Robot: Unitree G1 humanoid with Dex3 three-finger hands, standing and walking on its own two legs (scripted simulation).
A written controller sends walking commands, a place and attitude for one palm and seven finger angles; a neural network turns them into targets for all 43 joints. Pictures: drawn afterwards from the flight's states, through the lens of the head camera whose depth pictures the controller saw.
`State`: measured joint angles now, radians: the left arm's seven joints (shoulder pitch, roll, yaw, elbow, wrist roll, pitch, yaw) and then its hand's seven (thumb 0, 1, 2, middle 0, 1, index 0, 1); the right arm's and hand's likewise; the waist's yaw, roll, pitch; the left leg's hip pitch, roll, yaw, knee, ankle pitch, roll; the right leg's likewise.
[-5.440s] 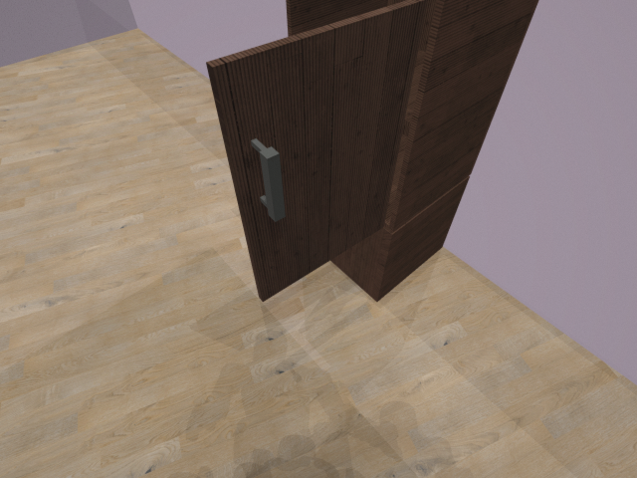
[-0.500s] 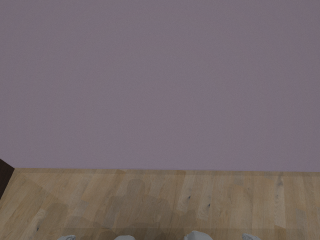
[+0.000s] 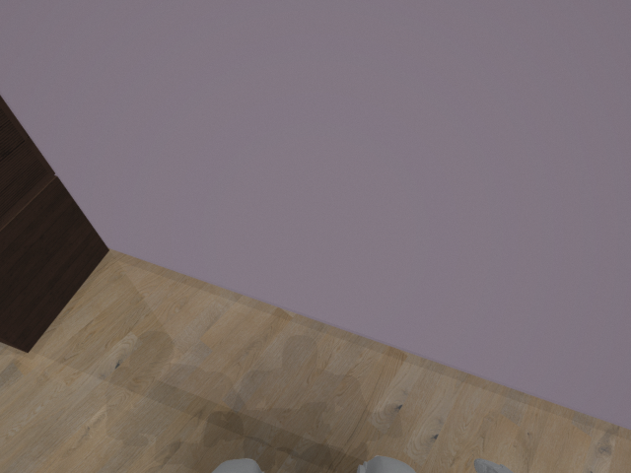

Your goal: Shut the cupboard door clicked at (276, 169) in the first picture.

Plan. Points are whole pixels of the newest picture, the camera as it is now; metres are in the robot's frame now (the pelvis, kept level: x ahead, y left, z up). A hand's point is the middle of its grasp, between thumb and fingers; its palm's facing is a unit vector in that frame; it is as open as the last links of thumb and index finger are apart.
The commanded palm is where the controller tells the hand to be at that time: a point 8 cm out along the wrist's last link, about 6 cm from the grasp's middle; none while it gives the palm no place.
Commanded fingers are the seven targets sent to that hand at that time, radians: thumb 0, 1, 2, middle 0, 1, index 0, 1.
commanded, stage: turn to face it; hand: left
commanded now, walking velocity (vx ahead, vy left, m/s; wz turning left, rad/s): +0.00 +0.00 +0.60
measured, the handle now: out of the picture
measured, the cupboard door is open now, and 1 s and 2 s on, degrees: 86 86 86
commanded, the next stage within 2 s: take the last steps up to it in 1.88 s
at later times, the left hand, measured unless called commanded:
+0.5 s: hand out of the picture +0.02 +0.14 -0.14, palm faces +0.29 -0.92 -0.25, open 7.4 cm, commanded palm none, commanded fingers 0.00 0.90 0.90 -0.20 -0.30 -0.20 -0.30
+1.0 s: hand out of the picture -0.02 +0.18 -0.14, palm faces +0.56 -0.77 -0.29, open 7.4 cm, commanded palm none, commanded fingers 0.00 0.90 0.90 -0.20 -0.30 -0.20 -0.30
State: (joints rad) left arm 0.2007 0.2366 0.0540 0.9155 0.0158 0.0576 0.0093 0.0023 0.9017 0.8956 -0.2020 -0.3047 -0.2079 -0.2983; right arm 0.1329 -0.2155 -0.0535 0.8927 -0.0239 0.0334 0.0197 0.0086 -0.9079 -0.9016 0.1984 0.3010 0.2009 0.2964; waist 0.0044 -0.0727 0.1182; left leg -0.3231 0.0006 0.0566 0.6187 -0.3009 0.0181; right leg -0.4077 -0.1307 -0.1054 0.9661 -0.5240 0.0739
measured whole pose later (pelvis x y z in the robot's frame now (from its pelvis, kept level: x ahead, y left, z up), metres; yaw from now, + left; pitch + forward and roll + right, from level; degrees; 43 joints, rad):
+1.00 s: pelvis +0.02 -0.06 +0.01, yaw +35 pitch +1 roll +0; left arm 0.13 0.26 0.06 0.88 0.01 0.04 0.01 0.00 0.91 0.90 -0.20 -0.30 -0.20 -0.30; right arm 0.17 -0.22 -0.06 0.92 -0.03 0.05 0.01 0.01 -0.90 -0.90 0.20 0.30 0.21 0.30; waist -0.01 0.01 0.09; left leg -0.32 -0.02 -0.11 0.54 -0.24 -0.02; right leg -0.33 -0.04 -0.02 0.68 -0.38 0.07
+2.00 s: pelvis +0.08 -0.05 +0.01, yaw +66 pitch +0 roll +2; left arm 0.27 0.18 0.03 0.95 0.03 0.00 0.01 0.00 0.91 0.90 -0.20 -0.30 -0.21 -0.30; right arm 0.13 -0.21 -0.05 0.96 -0.01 0.06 0.01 0.01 -0.91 -0.90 0.20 0.30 0.20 0.30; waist 0.02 -0.04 0.10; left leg -0.33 0.00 0.05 0.72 -0.41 -0.05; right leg -0.19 -0.11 -0.13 0.52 -0.32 0.02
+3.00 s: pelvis +0.09 +0.20 +0.01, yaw +72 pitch -1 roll +2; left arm 0.31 0.18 0.06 1.10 0.03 0.00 -0.01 0.01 0.91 0.90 -0.20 -0.30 -0.20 -0.30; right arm 0.18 -0.15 -0.04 0.98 -0.02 -0.07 -0.02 -0.01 -0.94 -0.90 0.20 0.30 0.20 0.30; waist 0.04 -0.05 0.06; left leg -0.26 0.01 0.17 0.49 -0.21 0.04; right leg -0.48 -0.12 -0.06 1.19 -0.36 0.00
